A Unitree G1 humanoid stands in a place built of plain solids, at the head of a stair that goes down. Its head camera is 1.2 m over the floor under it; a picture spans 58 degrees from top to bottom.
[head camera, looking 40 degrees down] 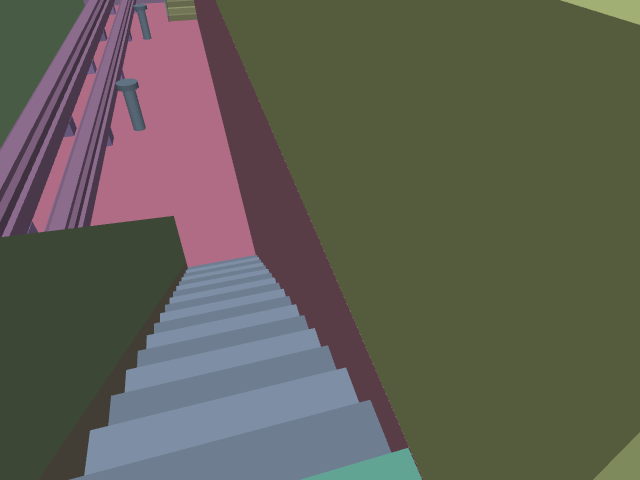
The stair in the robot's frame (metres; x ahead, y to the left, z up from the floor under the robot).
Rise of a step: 0.18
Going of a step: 0.25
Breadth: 0.99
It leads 16 degrees to the left of straight ahead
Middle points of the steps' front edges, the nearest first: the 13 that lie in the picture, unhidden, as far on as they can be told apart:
0.66 0.30 -0.17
0.90 0.37 -0.35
1.14 0.44 -0.53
1.39 0.50 -0.70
1.63 0.57 -0.88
1.87 0.64 -1.06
2.11 0.71 -1.23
2.36 0.78 -1.41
2.60 0.84 -1.59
2.84 0.91 -1.76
3.09 0.98 -1.94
3.33 1.05 -2.12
3.57 1.12 -2.29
